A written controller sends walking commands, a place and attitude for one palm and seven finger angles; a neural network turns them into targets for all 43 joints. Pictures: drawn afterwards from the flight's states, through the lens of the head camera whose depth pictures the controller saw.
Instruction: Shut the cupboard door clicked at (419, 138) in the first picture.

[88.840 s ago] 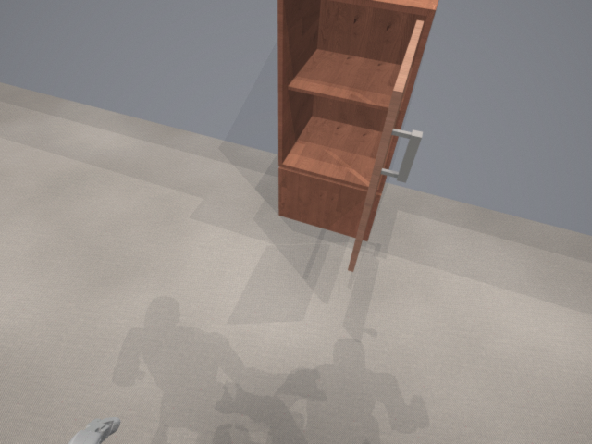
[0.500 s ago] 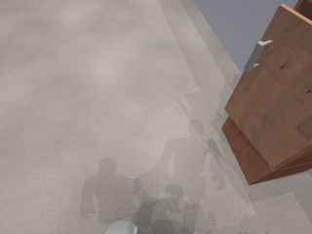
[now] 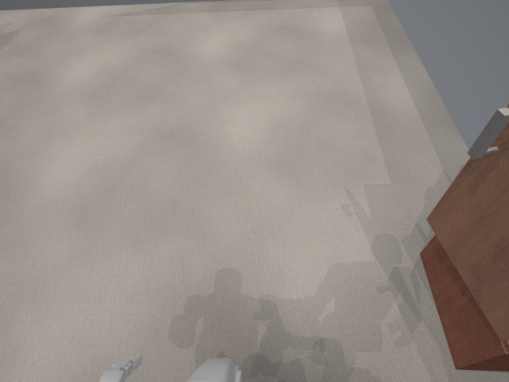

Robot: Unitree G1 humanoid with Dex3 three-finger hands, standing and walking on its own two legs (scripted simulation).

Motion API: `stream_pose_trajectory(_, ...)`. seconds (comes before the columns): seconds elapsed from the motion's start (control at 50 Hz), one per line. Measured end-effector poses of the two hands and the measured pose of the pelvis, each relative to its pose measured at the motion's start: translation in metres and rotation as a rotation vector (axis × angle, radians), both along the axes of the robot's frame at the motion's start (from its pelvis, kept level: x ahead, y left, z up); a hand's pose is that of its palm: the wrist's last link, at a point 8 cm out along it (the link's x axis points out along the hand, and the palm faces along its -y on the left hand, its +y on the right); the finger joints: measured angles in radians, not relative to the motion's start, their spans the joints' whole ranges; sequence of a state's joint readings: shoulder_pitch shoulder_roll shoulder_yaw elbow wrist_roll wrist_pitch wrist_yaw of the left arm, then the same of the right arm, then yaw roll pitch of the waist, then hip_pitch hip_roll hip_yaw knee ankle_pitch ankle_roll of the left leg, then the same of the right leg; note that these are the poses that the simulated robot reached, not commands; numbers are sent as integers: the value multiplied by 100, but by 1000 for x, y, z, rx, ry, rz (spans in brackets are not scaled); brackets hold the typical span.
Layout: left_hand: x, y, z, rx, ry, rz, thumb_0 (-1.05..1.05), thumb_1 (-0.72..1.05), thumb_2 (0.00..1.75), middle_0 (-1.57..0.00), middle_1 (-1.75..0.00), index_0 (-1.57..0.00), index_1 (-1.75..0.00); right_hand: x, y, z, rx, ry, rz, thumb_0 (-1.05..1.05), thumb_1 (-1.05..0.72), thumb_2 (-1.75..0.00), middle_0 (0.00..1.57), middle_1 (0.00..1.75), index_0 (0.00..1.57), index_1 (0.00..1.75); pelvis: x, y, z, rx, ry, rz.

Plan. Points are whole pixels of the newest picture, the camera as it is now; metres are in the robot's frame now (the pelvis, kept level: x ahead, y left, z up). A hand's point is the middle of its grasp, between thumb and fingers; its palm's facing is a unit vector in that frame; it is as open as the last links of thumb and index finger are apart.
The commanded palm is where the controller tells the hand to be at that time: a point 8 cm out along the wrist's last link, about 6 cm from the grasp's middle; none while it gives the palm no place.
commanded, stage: walk to a spot facing it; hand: left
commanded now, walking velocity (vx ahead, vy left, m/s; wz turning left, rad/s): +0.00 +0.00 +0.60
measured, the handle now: (497, 133) +0.61 -0.51 -0.01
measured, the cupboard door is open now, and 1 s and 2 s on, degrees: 12 12 12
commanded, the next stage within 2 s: turn to face it in 1.34 s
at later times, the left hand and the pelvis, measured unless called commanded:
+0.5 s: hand out of the picture +0.01 +0.24 -0.15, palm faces +0.31 -0.92 -0.25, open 7.4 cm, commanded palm none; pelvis +0.01 +0.02 +0.01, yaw +17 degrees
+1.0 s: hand out of the picture +0.03 +0.15 -0.15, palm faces +0.64 -0.74 -0.20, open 7.3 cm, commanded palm none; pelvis +0.14 +0.01 +0.02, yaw +39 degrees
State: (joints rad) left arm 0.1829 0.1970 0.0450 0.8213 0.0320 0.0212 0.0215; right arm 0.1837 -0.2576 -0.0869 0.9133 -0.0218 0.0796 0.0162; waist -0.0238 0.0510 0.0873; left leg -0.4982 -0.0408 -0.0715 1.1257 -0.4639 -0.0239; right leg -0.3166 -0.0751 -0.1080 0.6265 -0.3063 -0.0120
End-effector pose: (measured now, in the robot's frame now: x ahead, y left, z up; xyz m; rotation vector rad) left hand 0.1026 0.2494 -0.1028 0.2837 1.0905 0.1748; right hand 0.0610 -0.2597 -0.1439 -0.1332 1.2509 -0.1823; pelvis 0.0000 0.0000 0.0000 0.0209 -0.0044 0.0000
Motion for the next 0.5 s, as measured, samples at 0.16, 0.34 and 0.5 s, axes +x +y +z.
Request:
stream_pose_trajectory(0.16, -43, -14, -12, -74, 54, 124, 0, 91, 90, -20, -30, -20, -30, 13, 3, 16, -10, 53, 105, 1, -90, -90, 20, 29, 19, 30, 1, -6, 9, 8, 5, 126)
stream_pose_trajectory(0.34, -117, 19, -49, -121, 161, 313, 0, 91, 90, -20, -30, -20, -30, 60, 45, 21, -63, -30, 287, 1, -90, -90, 20, 29, 19, 30, -5, 14, -7, -12, 4, 227)
stream_pose_trajectory(0.5, -113, 37, -18, -90, 128, 368, 1, 91, 90, -19, -30, -20, -30, 63, 55, 28, -39, -12, 343, 1, -90, -90, 21, 30, 20, 30, 12, 16, 10, -27, 11, 304)
